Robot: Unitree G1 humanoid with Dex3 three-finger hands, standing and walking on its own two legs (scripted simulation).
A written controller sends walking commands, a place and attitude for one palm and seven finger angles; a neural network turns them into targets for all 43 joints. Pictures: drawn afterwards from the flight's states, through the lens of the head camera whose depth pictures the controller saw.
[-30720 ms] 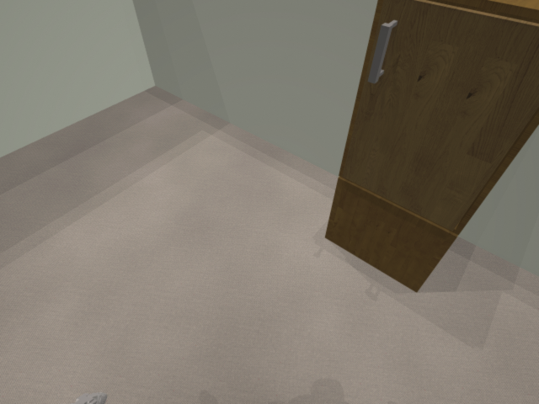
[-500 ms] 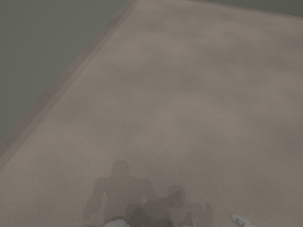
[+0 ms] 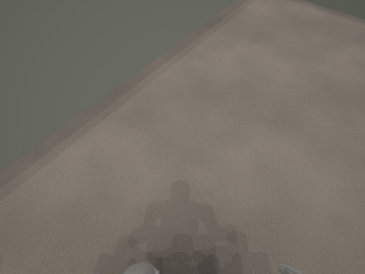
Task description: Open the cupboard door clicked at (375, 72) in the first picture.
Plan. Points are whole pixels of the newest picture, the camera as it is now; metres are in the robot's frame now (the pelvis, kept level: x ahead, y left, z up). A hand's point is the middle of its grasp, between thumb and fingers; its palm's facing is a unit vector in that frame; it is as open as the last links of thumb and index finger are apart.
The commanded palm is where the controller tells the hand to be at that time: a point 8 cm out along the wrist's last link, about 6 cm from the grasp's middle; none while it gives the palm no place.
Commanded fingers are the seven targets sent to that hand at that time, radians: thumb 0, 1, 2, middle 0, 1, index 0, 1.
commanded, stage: turn to face it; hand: left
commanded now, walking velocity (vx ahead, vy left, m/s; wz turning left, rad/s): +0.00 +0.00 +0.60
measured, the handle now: out of the picture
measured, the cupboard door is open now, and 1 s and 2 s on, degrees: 41 41 41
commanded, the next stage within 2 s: none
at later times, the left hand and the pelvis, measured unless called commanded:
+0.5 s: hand out of the picture +0.05 +0.17 -0.15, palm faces +0.31 -0.91 -0.28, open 7.4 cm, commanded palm none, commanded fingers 0.00 0.90 0.90 -0.20 -0.30 -0.20 -0.30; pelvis +0.03 -0.04 +0.00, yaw +19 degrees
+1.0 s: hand out of the picture +0.01 +0.17 -0.15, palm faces +0.59 -0.74 -0.32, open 7.4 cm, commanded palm none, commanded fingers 0.00 0.90 0.90 -0.20 -0.30 -0.20 -0.30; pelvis +0.06 -0.06 -0.01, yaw +38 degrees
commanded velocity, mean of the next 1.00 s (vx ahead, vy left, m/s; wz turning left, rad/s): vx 0.00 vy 0.00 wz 0.60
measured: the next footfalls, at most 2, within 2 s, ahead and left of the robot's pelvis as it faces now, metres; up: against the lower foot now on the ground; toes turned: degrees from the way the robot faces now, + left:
left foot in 0.04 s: +0.04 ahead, +0.13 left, +0.00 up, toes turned +8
right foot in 0.32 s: +0.10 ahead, -0.15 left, +0.00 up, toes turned +9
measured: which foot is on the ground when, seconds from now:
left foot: up 0.00-0.02, down 0.04-0.32, up 0.34-0.62, down 0.64-0.94, up 0.96-1.00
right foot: down 0.00-0.04, up 0.06-0.30, down 0.32-0.64, up 0.66-0.92, down 0.94-1.00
